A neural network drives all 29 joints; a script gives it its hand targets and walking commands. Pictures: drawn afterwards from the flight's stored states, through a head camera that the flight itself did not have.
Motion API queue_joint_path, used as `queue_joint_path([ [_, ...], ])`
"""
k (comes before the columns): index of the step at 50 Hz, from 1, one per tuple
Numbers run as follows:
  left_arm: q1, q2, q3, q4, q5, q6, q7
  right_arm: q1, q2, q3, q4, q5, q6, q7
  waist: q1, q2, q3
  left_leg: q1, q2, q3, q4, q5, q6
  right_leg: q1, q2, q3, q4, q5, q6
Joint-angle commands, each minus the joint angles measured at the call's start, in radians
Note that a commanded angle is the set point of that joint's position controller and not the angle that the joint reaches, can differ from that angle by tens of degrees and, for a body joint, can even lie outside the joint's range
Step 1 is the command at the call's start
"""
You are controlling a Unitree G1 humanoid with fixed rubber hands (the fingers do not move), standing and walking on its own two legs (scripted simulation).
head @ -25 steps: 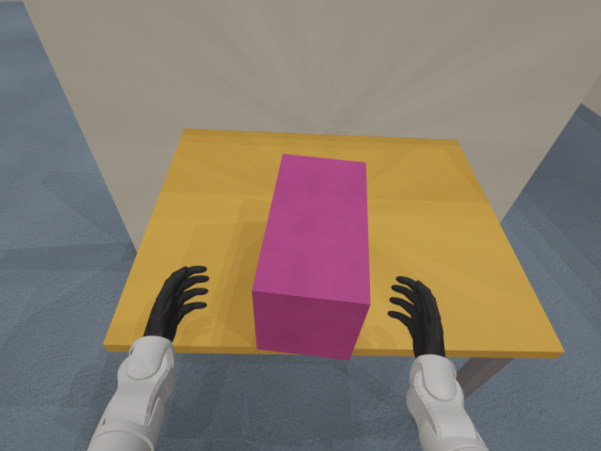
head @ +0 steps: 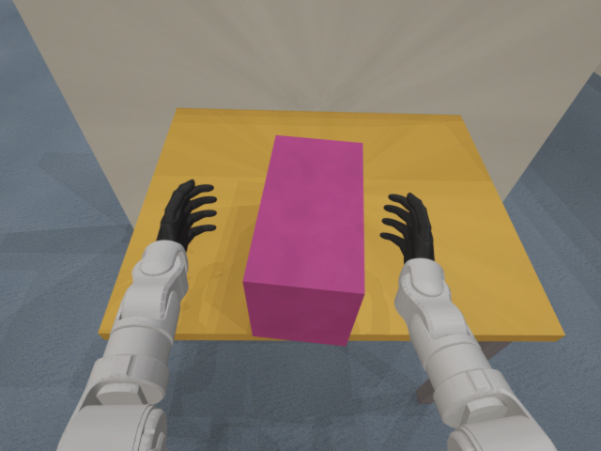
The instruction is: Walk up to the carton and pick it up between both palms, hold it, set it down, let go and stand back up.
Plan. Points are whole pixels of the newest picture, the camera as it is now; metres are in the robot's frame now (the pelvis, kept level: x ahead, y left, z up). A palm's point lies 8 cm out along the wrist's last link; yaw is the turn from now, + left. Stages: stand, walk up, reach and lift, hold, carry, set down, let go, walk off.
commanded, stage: reach and lift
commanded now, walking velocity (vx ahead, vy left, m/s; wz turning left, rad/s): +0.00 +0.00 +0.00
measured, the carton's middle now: (309, 236) +0.47 +0.03 -0.04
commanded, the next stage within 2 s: none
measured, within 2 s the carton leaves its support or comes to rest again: neither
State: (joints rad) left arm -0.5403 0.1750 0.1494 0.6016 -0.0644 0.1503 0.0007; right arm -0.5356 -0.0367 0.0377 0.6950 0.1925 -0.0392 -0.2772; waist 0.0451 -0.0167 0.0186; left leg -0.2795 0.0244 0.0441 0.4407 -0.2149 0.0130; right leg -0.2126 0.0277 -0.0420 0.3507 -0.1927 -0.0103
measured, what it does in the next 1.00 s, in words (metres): stands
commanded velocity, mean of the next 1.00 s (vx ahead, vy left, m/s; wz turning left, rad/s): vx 0.00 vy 0.00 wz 0.00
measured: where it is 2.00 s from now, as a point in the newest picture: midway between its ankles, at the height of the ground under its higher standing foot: outside the picture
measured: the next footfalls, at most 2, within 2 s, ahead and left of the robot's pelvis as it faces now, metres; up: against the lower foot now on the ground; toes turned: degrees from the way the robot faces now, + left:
none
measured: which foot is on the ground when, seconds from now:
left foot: down 0.00-1.00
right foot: down 0.00-1.00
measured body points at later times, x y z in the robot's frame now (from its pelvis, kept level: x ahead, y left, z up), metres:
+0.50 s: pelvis +0.00 +0.00 +0.00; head +0.04 +0.02 +0.44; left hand +0.45 +0.22 +0.11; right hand +0.45 -0.11 +0.12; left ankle +0.01 +0.10 -0.74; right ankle -0.01 -0.11 -0.74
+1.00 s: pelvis -0.02 +0.00 -0.02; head +0.07 +0.03 +0.42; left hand +0.43 +0.21 +0.01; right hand +0.43 -0.12 +0.02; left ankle +0.01 +0.10 -0.74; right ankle -0.01 -0.11 -0.74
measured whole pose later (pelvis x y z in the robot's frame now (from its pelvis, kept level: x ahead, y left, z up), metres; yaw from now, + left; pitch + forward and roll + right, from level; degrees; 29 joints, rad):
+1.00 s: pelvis -0.02 +0.00 -0.02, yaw +1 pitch +21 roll -2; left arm -1.01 0.26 0.04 1.53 -0.18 -0.34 0.04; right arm -0.90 -0.05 -0.15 1.25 0.10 -0.19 -0.15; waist -0.02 -0.04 -0.22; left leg -0.75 0.02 0.02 0.58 -0.21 0.01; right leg -0.69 0.01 -0.07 0.53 -0.21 -0.02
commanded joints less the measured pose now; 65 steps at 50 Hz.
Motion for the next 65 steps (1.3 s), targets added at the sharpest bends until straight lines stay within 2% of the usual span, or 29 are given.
queue_joint_path([
  [1, -0.389, 0.116, 0.031, -0.13, 0.008, -0.025, -0.008, -0.383, -0.061, -0.026, -0.133, -0.004, -0.022, -0.016, -0.012, 0.059, -0.489, 0.215, -0.015, -0.004, 0.024, 0.427, -0.051, 0.128, 0.004, 0.016, 0.004, 0.305, 0.043],
  [8, -0.58, 0.154, 0.02, -0.015, -0.013, -0.045, 0.009, -0.559, -0.072, -0.069, -0.072, -0.011, 0.016, -0.011, -0.026, 0.069, -0.569, 0.177, -0.015, -0.007, 0.03, 0.381, -0.05, 0.1, 0.003, 0.014, 0.013, 0.275, 0.04],
  [13, -0.709, 0.191, 0.008, 0.132, -0.034, -0.072, 0.025, -0.676, -0.084, -0.095, 0.003, -0.013, 0.049, -0.004, -0.032, 0.071, -0.64, 0.131, -0.017, -0.011, 0.037, 0.358, -0.048, 0.096, -0.004, 0.019, 0.033, 0.293, 0.04],
  [23, -0.894, 0.229, -0.031, 0.419, -0.06, -0.124, 0.04, -0.83, -0.142, -0.123, 0.19, 0.0, 0.093, 0.027, -0.038, 0.092, -0.694, 0.141, -0.009, -0.017, 0.043, 0.428, -0.066, 0.038, 0.002, 0.009, 0.037, 0.32, 0.025],
  [26, -0.918, 0.219, -0.051, 0.474, -0.062, -0.145, 0.041, -0.845, -0.161, -0.133, 0.243, 0.001, 0.087, 0.042, -0.044, 0.108, -0.705, 0.175, -0.003, -0.02, 0.051, 0.475, -0.08, -0.004, 0.009, -0.001, 0.029, 0.314, 0.015],
  [29, -0.897, 0.214, -0.055, 0.568, -0.06, -0.175, 0.035, -0.832, -0.162, -0.13, 0.307, -0.005, 0.072, 0.058, -0.045, 0.085, -0.663, 0.166, -0.001, -0.021, 0.048, 0.472, -0.074, -0.026, 0.01, -0.002, 0.022, 0.292, 0.011],
  [36, -0.835, 0.194, -0.064, 0.713, -0.054, -0.343, 0.011, -0.753, -0.142, -0.112, 0.407, -0.02, -0.054, 0.099, -0.046, 0.065, -0.652, 0.08, -0.002, -0.021, 0.063, 0.466, -0.069, -0.065, -0.004, 0.005, 0.046, 0.274, 0.004],
  [41, -0.904, 0.206, -0.082, 0.733, -0.087, -0.465, 0.017, -0.791, -0.131, -0.138, 0.387, -0.05, -0.146, 0.119, -0.051, 0.078, -0.734, -0.023, -0.002, -0.019, 0.093, 0.382, -0.066, -0.145, -0.023, 0.008, 0.097, 0.209, 0.002],
  [44, -0.964, 0.205, -0.102, 0.73, -0.112, -0.523, 0.029, -0.831, -0.129, -0.169, 0.357, -0.078, -0.188, 0.125, -0.054, 0.105, -0.845, -0.064, -0.002, -0.017, 0.126, 0.347, -0.073, -0.201, -0.03, 0.005, 0.139, 0.184, 0.0],
  [46, -0.994, 0.205, -0.112, 0.729, -0.124, -0.551, 0.036, -0.853, -0.128, -0.187, 0.338, -0.095, -0.21, 0.128, -0.055, 0.117, -0.919, -0.087, -0.004, -0.014, 0.153, 0.334, -0.077, -0.228, -0.033, 0.003, 0.169, 0.182, 0.001],
  [49, -0.998, 0.199, -0.114, 0.754, -0.126, -0.578, 0.038, -0.859, -0.121, -0.201, 0.345, -0.121, -0.235, 0.127, -0.059, 0.105, -0.999, -0.133, -0.01, -0.01, 0.191, 0.33, -0.075, -0.23, -0.035, 0.005, 0.214, 0.217, 0.008],
  [54, -0.939, 0.195, -0.065, 0.818, -0.07, -0.587, 0.024, -0.816, -0.111, -0.206, 0.424, -0.134, -0.27, 0.12, -0.052, 0.06, -0.99, -0.214, -0.019, -0.003, 0.209, 0.344, -0.063, -0.177, -0.035, 0.013, 0.259, 0.296, 0.027],
  [58, -0.921, 0.172, -0.02, 0.805, -0.012, -0.58, 0.028, -0.799, -0.115, -0.222, 0.468, -0.143, -0.302, 0.116, -0.045, 0.072, -0.956, -0.16, -0.015, -0.001, 0.216, 0.425, -0.076, -0.209, -0.017, 0.002, 0.246, 0.325, 0.026],
  [62, -0.919, 0.13, 0.009, 0.769, 0.033, -0.572, 0.041, -0.793, -0.107, -0.25, 0.476, -0.167, -0.323, 0.123, -0.036, 0.1, -0.931, -0.083, -0.006, -0.001, 0.216, 0.476, -0.09, -0.275, -0.003, -0.011, 0.213, 0.29, 0.013],
  [65, -0.911, 0.099, 0.031, 0.752, 0.06, -0.569, 0.047, -0.791, -0.09, -0.276, 0.473, -0.198, -0.329, 0.129, -0.035, 0.092, -0.907, -0.06, -0.003, -0.001, 0.21, 0.483, -0.09, -0.29, 0.0, -0.014, 0.194, 0.27, 0.01],
])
